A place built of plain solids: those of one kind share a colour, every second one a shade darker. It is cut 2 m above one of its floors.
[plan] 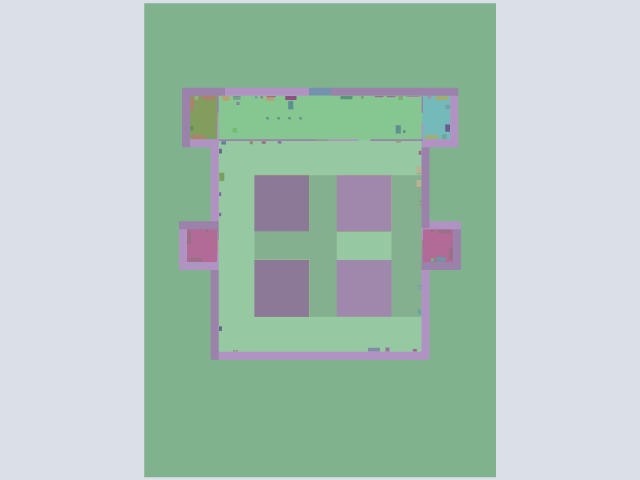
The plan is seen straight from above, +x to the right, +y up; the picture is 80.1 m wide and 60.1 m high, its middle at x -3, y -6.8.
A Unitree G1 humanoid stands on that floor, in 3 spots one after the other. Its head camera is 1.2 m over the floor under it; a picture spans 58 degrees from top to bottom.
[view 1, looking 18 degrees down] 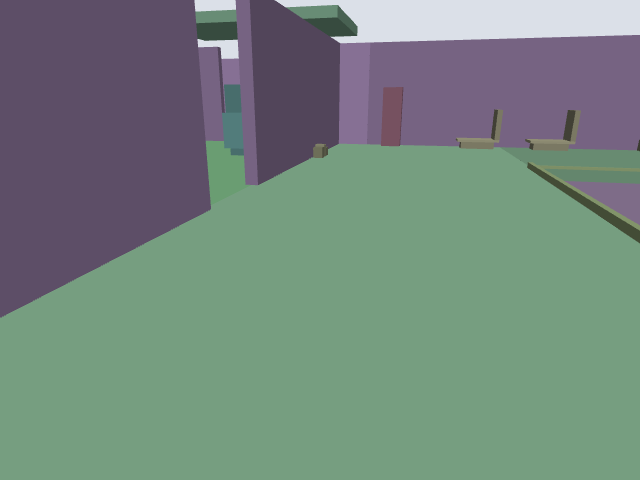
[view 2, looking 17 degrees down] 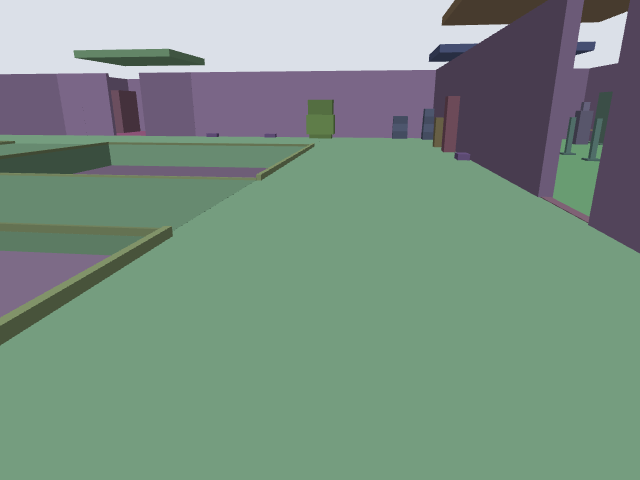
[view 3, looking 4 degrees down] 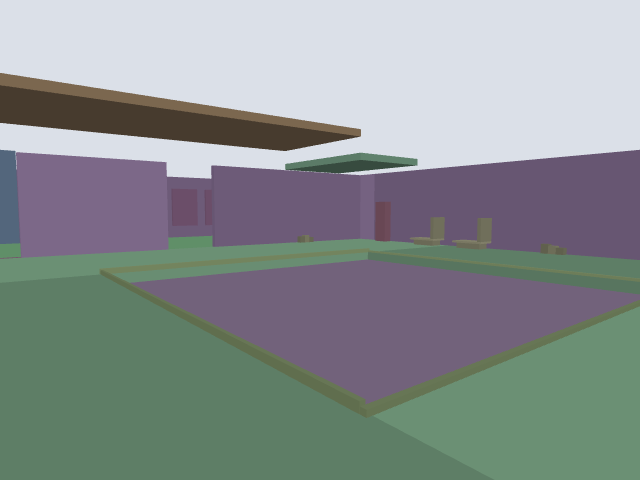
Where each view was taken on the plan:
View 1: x -2.64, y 3.31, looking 13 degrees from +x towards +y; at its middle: floor_gang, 3.88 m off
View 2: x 2.91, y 3.31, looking -173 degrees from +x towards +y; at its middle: floor_gang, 4.10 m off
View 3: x -2.64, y -7.50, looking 52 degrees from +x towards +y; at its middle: wall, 16.67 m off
